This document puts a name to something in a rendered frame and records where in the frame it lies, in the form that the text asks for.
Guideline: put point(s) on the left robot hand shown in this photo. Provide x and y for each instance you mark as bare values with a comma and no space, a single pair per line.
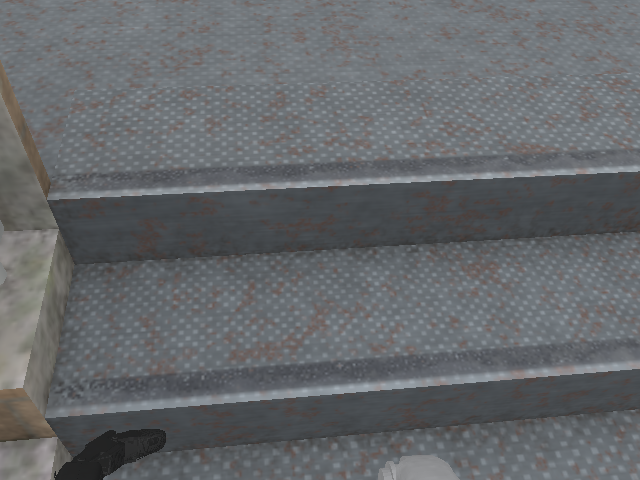
110,451

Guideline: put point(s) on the robot right thigh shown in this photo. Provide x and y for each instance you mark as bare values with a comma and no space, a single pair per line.
417,467

